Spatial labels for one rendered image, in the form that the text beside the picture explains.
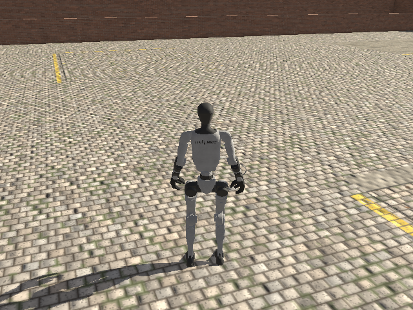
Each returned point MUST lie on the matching robot right upper arm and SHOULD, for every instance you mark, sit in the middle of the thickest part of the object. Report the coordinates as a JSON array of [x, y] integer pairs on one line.
[[229, 146]]

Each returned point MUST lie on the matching robot torso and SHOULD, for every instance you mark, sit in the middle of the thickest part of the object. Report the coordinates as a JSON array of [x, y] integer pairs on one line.
[[206, 157]]

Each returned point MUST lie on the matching left robot hand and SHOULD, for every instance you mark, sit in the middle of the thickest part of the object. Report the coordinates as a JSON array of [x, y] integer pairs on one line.
[[173, 182]]

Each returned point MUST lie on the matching right robot hand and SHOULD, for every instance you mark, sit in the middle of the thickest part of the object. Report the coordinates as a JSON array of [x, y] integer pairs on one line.
[[237, 184]]

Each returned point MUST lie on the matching left robot forearm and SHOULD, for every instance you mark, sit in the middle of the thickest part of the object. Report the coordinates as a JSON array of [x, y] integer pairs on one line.
[[176, 170]]

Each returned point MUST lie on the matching right robot forearm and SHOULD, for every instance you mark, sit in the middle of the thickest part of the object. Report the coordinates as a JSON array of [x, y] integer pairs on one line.
[[237, 171]]

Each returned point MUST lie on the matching robot left upper arm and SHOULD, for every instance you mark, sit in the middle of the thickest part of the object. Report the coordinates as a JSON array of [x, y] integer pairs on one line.
[[182, 148]]

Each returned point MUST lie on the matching robot right thigh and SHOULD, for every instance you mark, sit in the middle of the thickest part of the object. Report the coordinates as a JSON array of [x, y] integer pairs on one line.
[[221, 198]]

